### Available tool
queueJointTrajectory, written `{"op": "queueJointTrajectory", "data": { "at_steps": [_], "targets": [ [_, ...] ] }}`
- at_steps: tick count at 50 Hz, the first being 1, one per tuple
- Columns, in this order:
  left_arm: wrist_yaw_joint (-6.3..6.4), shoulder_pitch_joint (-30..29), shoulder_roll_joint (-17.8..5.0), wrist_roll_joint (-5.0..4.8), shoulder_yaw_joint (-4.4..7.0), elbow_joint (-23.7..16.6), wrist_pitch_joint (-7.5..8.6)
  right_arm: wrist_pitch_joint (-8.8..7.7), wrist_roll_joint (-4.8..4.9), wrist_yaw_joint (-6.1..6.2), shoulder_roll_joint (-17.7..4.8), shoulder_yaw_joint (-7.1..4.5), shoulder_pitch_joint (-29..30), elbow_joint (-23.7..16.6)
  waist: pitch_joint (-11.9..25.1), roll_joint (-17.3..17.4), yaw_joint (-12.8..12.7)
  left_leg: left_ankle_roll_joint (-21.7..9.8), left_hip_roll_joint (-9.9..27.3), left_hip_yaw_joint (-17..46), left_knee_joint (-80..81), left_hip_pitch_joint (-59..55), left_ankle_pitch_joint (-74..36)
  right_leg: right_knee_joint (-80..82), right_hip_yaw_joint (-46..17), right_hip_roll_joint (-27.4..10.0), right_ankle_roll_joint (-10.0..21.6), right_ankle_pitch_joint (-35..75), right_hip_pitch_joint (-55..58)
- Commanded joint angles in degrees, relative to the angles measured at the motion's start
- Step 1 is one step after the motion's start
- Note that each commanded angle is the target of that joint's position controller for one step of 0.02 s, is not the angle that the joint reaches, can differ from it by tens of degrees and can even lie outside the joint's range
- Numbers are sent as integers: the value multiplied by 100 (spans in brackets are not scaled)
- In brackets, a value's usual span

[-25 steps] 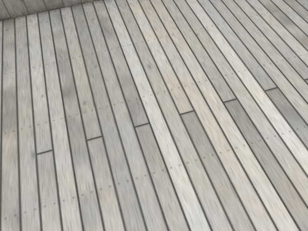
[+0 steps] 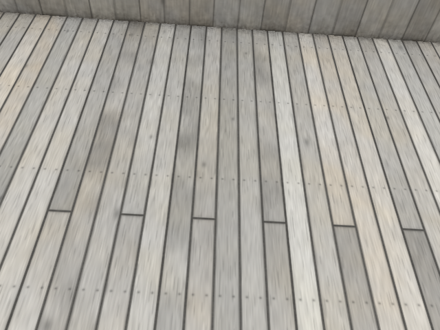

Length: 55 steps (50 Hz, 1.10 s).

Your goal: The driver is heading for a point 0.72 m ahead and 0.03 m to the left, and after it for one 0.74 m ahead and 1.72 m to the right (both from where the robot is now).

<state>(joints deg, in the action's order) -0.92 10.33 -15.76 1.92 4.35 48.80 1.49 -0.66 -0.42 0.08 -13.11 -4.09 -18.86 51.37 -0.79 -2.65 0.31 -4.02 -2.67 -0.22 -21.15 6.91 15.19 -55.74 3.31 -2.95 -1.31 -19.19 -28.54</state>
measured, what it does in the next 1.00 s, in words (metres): walks ahead, turning left: right foot, then left foot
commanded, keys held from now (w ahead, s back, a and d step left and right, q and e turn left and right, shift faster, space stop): q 0.26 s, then w+q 0.02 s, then w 0.72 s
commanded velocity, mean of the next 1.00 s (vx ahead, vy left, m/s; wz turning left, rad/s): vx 0.30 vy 0.00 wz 0.30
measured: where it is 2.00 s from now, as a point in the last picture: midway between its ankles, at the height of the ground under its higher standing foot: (176, 228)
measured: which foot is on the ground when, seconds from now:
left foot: down 0.00-0.30, up 0.32-0.70, down 0.72-1.00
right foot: up 0.00-0.26, down 0.28-0.72, up 0.74-1.00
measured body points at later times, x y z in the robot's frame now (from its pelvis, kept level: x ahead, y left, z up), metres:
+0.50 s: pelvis +0.13 -0.02 +0.00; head +0.15 -0.03 +0.45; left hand +0.15 +0.26 -0.11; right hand +0.29 -0.26 -0.13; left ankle +0.07 +0.10 -0.68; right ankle +0.18 -0.10 -0.75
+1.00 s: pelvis +0.29 +0.07 +0.00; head +0.30 +0.09 +0.45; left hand +0.36 +0.35 -0.12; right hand +0.34 -0.19 -0.13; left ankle +0.19 +0.12 -0.75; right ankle +0.42 -0.04 -0.69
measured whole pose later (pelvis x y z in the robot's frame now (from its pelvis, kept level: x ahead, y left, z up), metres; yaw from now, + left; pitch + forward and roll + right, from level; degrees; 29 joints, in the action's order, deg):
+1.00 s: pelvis +0.29 +0.07 +0.00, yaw +16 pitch +2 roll +0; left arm -3.0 9.4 -15.6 2.2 3.0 47.2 1.2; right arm -4.6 -0.7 -0.4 -12.9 -1.6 -24.7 53.6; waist 0.0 -3.0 2.1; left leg -3.7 -3.5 -1.7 -10.5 -0.8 12.8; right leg -50.3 1.8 -5.0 0.3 -8.2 -35.7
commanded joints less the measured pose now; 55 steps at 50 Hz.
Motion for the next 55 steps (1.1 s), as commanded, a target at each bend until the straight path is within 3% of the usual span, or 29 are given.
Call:
{"op": "queueJointTrajectory", "data": {
  "at_steps": [1,5,9,11,13,14,15,16,17,18,19,20,22,25,28,31,33,35,36,37,38,39,40,41,43,46,49,52,55],
  "targets": [
    [48,27,-344,-7,51,-306,-12,-165,47,25,-915,-187,128,-396,180,603,-142,-957,1257,1029,255,-811,-4968,-274,-135,83,-129,357,-851],
    [92,-510,-266,-72,-35,-571,-116,-46,13,90,-999,-203,-263,-351,42,849,126,-891,1178,1191,33,-828,-4786,523,-159,175,-137,523,-919],
    [123,-718,-363,-113,-73,-750,-84,56,-27,116,-1157,-246,-247,-440,67,947,258,-756,1170,1469,-345,-729,-4838,1303,-243,329,20,701,-427],
    [166,-427,-486,-141,-50,-729,-46,93,-45,121,-1233,-274,18,-548,92,977,120,-558,1101,1670,-612,-480,-4667,1802,-339,405,140,637,217],
    [247,209,-608,-110,3,-599,16,83,23,112,-1290,-292,451,-684,188,899,-265,-232,788,1769,-1198,-53,-4199,2829,-250,528,266,1183,1368],
    [282,676,-798,-20,57,-548,106,33,87,81,-1087,-233,512,-773,573,436,-476,-70,396,1633,-2050,422,-3161,3262,-682,-6,407,1774,2384],
    [317,1062,-1185,17,92,-630,128,1,30,72,-575,-100,99,-886,1219,-766,-385,-6,-214,932,-3503,1105,194,3281,-2165,-1575,692,2518,3343],
    [267,827,-1489,-110,159,-649,10,77,-49,50,-715,-150,-619,-889,1622,-1903,26,14,-743,695,-4411,1922,2282,3982,-4274,-2257,1473,1716,3260],
    [216,430,-976,-130,50,-774,-50,145,-176,34,-936,-165,-619,-633,892,-843,165,-48,-230,878,-4829,2190,1966,4251,-4005,-2108,1495,-488,2644],
    [192,112,-585,-121,-49,-824,-59,138,-203,-64,-987,-169,-141,-648,216,-308,64,-37,-69,748,-4655,2264,1474,4458,-3289,-1641,1333,-1653,1987],
    [182,-103,-537,-65,-78,-823,-69,135,-170,-131,-901,-155,36,-697,-52,-326,141,22,35,658,-4332,2192,1214,4649,-2716,-1310,1131,-1682,1655],
    [192,23,-576,-41,-70,-733,-24,133,-203,-186,-826,-122,135,-718,-145,-530,80,68,102,597,-4106,2102,968,4770,-2301,-1113,1088,-1346,1532],
    [149,304,-599,-35,-45,-559,98,112,-205,-255,-698,-48,47,-603,-9,-476,18,117,57,519,-3888,1934,544,4802,-1795,-913,1100,-631,1660],
    [87,506,-637,-90,-19,-398,216,60,-196,-284,-669,13,388,-656,1,-378,-41,199,181,381,-3164,2114,358,4927,-1551,-986,1219,-485,1948],
    [42,580,-719,-107,21,-314,222,11,-195,-315,-558,118,809,-761,-80,-429,-127,267,379,49,-2262,1877,195,5030,-1298,-1007,1263,-460,1780],
    [-21,726,-837,-108,75,-222,196,-48,-169,-305,-548,166,1015,-811,-103,-440,-207,240,323,-250,-1504,1312,302,4922,-1127,-1007,1299,-467,1492],
    [-51,720,-882,-142,102,-181,159,-105,-155,-263,-537,177,892,-777,-118,-322,-98,159,262,-407,-926,803,18,4735,-1104,-1022,1270,-671,1274],
    [-52,639,-733,-154,74,-170,127,-202,-185,-194,-558,165,341,-564,-73,-49,199,34,146,-374,-311,-271,-7,4084,-895,-773,1103,-966,659],
    [-52,494,-430,-103,-14,-256,140,-261,-199,-131,-752,109,-289,-364,90,360,459,-84,556,239,36,-1058,540,3276,-588,-494,931,-976,95],
    [-97,252,156,-148,-189,-563,182,-297,-241,-53,-1381,-35,-825,-311,243,1719,678,-518,1987,2515,1128,-1677,2501,1418,210,275,585,-1037,-1029],
    [-64,137,-283,-37,-93,-630,180,-287,-153,-28,-1681,-142,-909,-263,-232,1604,668,-986,2588,3720,1646,-1222,3149,435,-55,442,633,-1215,-1731],
    [-84,190,-571,-16,-2,-563,172,-283,-126,-33,-1313,-55,-529,-327,-483,988,383,-983,2331,3255,1471,-964,2781,-8,-458,107,685,-706,-1737],
    [-140,350,-531,-58,-1,-459,184,-314,-99,-56,-1035,20,-211,-400,-451,900,168,-816,2008,2715,1463,-786,2142,-25,-528,-7,662,-260,-1571],
    [-165,430,-510,-56,1,-390,188,-354,-80,-55,-896,55,-41,-438,-354,883,56,-667,1758,2201,1525,-778,1419,12,-482,-107,592,67,-1392],
    [-195,420,-415,38,-22,-281,131,-440,-61,-33,-744,102,-62,-379,-202,811,13,-592,1453,1479,1511,-781,-82,-91,-322,-162,411,546,-1187],
    [-212,-26,-275,50,-63,-427,65,-488,4,-38,-736,92,-428,-146,-214,713,57,-708,1384,982,1432,-872,-1569,13,-179,-214,185,930,-1391],
    [-216,-630,-169,31,-134,-635,38,-471,-15,-31,-723,99,-613,11,-351,735,167,-727,1296,656,1400,-821,-2152,681,-46,-204,85,1272,-1390],
    [-217,-1134,-123,-9,-197,-808,38,-469,-45,-22,-811,83,-765,155,-478,799,277,-680,1303,474,1368,-778,-2469,1559,87,-89,180,1564,-980],
    [-178,-1265,-209,-26,-195,-897,52,-460,-59,7,-917,60,-826,302,-561,798,231,-616,1494,438,1230,-999,-2977,2076,159,31,443,1452,-580]
  ]
}}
